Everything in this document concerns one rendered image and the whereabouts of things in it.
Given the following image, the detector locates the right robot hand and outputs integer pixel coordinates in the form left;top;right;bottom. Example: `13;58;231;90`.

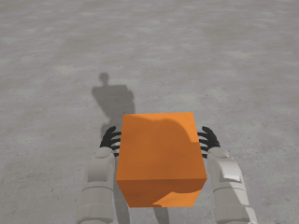
197;126;221;159

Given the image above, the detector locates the left robot forearm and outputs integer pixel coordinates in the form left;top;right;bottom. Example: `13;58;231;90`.
74;147;115;224

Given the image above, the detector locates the carton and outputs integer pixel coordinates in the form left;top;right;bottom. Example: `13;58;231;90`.
116;112;207;208

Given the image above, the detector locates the left robot hand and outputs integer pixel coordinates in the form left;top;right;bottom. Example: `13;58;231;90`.
100;126;121;157

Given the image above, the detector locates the right robot forearm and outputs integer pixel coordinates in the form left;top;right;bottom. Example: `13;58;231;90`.
206;147;258;224

